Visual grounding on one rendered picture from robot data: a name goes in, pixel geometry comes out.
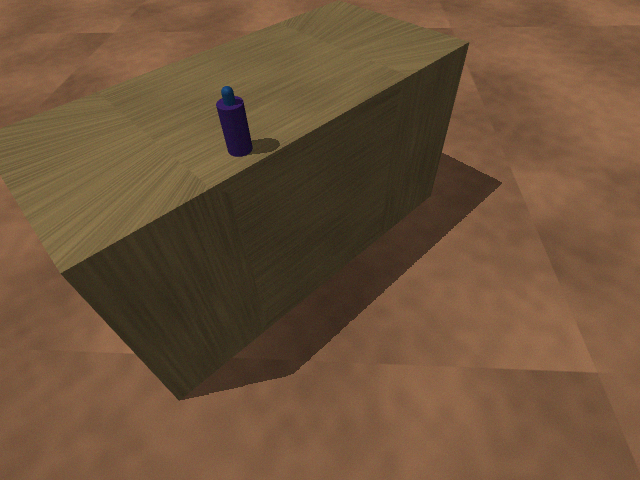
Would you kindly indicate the bottle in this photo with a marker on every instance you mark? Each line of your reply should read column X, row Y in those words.
column 234, row 123

